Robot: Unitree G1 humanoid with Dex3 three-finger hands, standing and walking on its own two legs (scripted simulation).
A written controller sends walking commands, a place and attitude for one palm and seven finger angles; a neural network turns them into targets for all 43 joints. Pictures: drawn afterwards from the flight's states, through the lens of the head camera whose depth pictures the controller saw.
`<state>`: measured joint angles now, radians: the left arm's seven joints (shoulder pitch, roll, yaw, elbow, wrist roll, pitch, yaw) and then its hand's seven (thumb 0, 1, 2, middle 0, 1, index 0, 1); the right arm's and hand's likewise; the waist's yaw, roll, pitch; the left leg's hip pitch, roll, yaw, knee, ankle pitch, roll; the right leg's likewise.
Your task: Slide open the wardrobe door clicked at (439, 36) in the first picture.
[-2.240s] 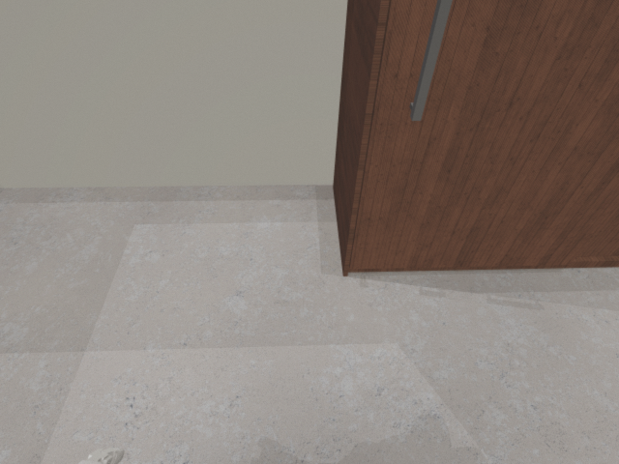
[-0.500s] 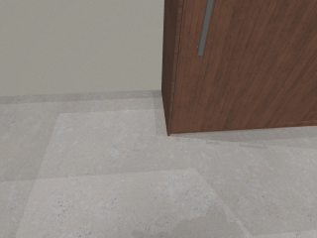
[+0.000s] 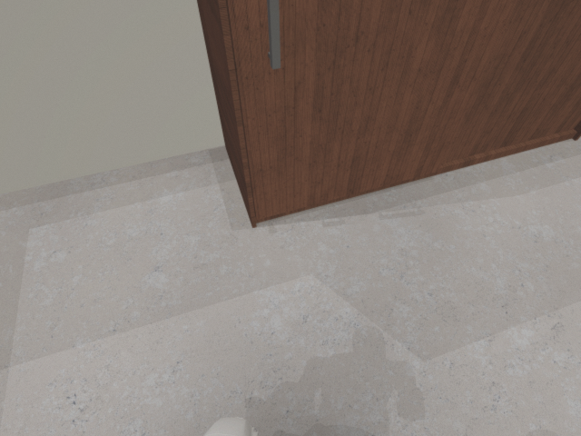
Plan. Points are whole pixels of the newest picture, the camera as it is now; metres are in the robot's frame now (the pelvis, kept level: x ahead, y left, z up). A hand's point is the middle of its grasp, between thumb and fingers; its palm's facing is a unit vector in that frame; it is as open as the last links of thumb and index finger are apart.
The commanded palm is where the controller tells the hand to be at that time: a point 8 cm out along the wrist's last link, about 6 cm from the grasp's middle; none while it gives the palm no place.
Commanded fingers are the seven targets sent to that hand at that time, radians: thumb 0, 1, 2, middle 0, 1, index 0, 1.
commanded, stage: walk to a spot facing it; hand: left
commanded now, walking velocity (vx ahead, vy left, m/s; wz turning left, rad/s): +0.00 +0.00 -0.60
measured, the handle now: out of the picture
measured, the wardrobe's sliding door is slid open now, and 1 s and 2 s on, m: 0.00 0.00 0.00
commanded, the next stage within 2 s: turn to face it in 1.68 s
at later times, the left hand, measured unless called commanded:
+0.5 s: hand out of the picture +0.12 +0.23 -0.16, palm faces -0.28 -0.94 -0.19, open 7.4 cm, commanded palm none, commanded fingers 0.00 0.90 0.90 -0.20 -0.30 -0.20 -0.30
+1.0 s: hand (209, 411) +0.17 +0.16 -0.18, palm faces -0.50 -0.85 -0.17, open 7.4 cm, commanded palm none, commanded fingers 0.00 0.90 0.90 -0.20 -0.30 -0.20 -0.30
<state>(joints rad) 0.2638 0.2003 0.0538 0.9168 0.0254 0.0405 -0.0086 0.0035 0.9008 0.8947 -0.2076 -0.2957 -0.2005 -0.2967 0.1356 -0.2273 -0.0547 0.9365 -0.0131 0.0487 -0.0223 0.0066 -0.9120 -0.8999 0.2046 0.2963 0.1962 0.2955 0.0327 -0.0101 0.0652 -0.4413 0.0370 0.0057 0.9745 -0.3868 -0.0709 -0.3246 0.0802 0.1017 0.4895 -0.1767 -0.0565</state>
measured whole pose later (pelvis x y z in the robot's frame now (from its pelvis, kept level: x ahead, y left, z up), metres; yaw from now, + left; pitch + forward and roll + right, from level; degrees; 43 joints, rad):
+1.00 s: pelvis +0.08 -0.01 -0.01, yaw -34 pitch +0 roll -2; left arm 0.36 0.21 0.06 1.01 0.03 -0.02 -0.02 0.00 0.90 0.89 -0.21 -0.30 -0.20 -0.30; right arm 0.20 -0.22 -0.05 0.91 -0.02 -0.01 0.03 0.01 -0.91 -0.90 0.20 0.30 0.19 0.30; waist 0.03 -0.02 0.03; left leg -0.47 0.11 0.09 0.69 -0.25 -0.07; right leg -0.05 0.02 0.06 0.44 -0.38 0.01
